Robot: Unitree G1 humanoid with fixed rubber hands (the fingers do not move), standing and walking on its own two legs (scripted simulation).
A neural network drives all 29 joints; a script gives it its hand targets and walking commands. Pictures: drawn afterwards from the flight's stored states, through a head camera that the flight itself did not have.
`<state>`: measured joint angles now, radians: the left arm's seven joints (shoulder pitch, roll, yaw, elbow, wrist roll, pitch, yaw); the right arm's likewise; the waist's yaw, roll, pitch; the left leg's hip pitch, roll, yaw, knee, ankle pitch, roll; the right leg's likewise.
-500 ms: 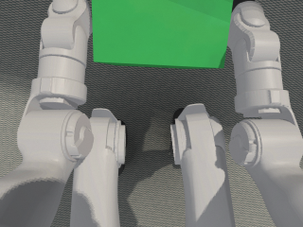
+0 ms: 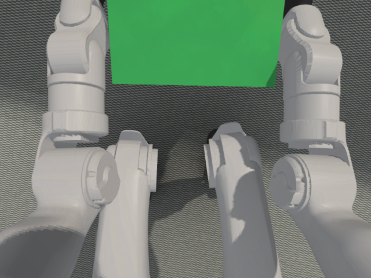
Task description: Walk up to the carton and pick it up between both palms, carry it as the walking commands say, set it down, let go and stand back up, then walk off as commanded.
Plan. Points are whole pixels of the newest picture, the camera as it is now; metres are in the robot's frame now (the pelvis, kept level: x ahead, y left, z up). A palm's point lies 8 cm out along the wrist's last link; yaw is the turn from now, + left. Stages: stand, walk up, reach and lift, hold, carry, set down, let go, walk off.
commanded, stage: reach and lift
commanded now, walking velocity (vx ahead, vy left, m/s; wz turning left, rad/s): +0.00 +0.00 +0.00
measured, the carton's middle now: (190, 24) +0.52 -0.04 -0.17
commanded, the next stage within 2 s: none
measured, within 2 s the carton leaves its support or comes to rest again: neither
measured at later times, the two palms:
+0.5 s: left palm out of the picture +0.54 +0.11 -0.04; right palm (319, 0) +0.50 -0.19 -0.05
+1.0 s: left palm out of the picture +0.52 +0.12 +0.03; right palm out of the picture +0.49 -0.18 +0.03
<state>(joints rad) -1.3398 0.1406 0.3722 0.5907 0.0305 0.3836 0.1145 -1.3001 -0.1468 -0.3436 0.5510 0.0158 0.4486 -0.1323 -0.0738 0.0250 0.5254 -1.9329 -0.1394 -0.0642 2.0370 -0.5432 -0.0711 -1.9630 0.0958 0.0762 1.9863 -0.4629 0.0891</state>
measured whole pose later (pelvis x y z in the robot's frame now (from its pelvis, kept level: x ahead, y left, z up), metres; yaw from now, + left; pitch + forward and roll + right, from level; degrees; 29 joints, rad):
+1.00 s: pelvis -0.01 +0.01 +0.11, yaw +0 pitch +17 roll -1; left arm -1.20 0.09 0.39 0.53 0.06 0.43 0.09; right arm -1.17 -0.09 -0.34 0.49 -0.04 0.50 -0.12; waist -0.08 0.03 0.52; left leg -1.51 -0.14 -0.08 1.70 -0.49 -0.05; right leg -1.53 0.10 0.11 1.64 -0.42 0.10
